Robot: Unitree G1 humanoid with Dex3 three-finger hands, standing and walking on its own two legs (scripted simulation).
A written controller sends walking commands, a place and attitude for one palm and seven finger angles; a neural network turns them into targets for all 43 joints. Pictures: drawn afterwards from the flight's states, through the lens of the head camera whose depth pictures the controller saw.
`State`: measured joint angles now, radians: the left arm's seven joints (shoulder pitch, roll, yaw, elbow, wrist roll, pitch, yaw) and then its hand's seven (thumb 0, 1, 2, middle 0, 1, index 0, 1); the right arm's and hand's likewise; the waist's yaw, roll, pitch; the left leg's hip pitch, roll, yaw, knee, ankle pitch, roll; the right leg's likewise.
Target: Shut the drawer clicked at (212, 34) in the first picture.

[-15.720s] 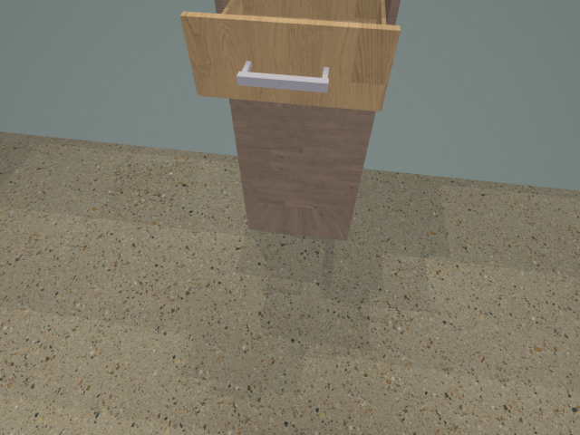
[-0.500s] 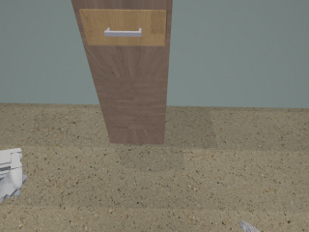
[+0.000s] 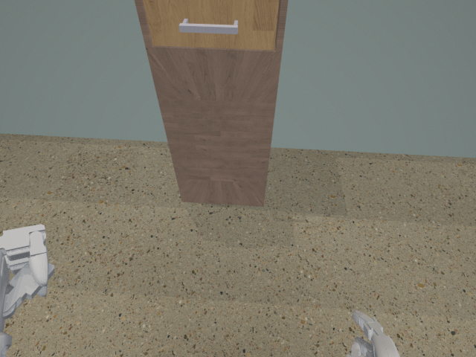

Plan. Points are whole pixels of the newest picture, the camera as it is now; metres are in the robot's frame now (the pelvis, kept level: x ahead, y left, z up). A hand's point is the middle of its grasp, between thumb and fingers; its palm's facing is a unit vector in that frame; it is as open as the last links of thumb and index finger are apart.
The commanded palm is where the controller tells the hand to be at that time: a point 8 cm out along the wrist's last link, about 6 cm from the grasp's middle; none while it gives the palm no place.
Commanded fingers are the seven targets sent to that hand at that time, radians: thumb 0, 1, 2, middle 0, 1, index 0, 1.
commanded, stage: let the arm hang, fingers relaxed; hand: left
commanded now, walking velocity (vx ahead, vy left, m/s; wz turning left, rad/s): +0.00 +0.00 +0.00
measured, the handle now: (209, 25) +0.93 +0.14 +0.15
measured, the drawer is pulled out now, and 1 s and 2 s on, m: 0.00 0.00 0.00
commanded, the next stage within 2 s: look to check the result in 1.10 s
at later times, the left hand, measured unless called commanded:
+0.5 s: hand out of the picture +0.01 +0.20 -0.16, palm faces +0.09 -0.96 -0.26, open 4.5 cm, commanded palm none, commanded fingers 0.00 0.90 0.90 -0.36 -0.47 -0.36 -0.47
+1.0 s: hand out of the picture -0.04 +0.17 -0.16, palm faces +0.08 -0.98 -0.18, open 7.3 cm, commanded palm none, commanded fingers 0.00 0.90 0.90 -0.20 -0.30 -0.20 -0.30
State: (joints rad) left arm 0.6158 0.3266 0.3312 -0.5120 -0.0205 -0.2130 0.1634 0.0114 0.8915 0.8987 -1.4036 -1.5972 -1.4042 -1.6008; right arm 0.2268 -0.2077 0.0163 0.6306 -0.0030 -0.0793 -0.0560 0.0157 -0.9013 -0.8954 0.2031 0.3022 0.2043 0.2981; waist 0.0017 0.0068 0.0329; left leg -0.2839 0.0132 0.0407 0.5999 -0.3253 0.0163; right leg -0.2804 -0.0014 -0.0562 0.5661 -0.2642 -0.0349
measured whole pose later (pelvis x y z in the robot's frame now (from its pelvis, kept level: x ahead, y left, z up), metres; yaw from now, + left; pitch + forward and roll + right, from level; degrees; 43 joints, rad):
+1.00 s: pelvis -0.03 +0.01 +0.01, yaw +2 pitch -2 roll +0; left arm 0.27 0.12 0.01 1.16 0.01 0.01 0.03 0.00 0.91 0.90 -0.20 -0.31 -0.20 -0.31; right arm 0.33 -0.13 0.00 1.14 -0.02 0.01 -0.03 0.01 -0.91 -0.90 0.20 0.30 0.20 0.30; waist -0.02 0.02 0.05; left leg -0.18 -0.03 0.02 0.41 -0.20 0.03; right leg -0.19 0.03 0.00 0.41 -0.19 -0.03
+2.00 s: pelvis -0.01 -0.01 +0.01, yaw +3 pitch -2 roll +0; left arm 0.18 0.20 0.02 1.15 0.01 -0.02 0.02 0.00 0.91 0.90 -0.20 -0.30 -0.20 -0.30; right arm 0.22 -0.22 -0.01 1.13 -0.02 0.00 -0.03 0.01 -0.91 -0.90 0.20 0.30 0.20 0.30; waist -0.02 0.02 0.06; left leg -0.13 -0.01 0.01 0.37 -0.20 0.01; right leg -0.14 0.05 -0.01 0.37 -0.19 -0.05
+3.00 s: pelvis +0.00 -0.02 +0.02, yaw +3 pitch -2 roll +0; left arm 0.13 0.26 0.02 1.15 0.01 -0.02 0.01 0.00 0.91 0.90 -0.20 -0.30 -0.20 -0.30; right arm 0.16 -0.28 -0.01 1.13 -0.02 0.00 -0.02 0.01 -0.90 -0.90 0.20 0.30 0.20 0.30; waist -0.02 0.02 0.07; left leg -0.10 0.00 0.01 0.33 -0.19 -0.01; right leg -0.11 0.07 -0.01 0.32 -0.18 -0.07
